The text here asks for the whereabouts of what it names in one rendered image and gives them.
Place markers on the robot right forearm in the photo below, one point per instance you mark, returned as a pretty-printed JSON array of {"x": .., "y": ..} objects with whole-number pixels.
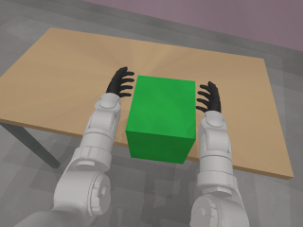
[{"x": 215, "y": 155}]

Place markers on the table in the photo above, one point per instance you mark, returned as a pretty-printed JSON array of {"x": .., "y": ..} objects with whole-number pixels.
[{"x": 55, "y": 85}]

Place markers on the left robot hand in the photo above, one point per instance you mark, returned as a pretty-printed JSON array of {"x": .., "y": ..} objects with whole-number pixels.
[{"x": 115, "y": 86}]

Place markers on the right robot hand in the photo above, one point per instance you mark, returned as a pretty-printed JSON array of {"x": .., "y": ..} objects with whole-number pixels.
[{"x": 213, "y": 103}]

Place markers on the right robot upper arm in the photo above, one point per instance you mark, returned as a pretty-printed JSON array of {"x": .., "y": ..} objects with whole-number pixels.
[{"x": 213, "y": 211}]

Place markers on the left robot upper arm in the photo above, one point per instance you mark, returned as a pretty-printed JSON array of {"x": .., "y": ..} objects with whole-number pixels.
[{"x": 80, "y": 197}]

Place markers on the robot left forearm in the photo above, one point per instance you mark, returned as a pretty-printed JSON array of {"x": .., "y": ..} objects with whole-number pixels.
[{"x": 94, "y": 152}]

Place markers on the carton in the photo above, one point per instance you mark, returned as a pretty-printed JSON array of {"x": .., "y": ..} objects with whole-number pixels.
[{"x": 161, "y": 124}]

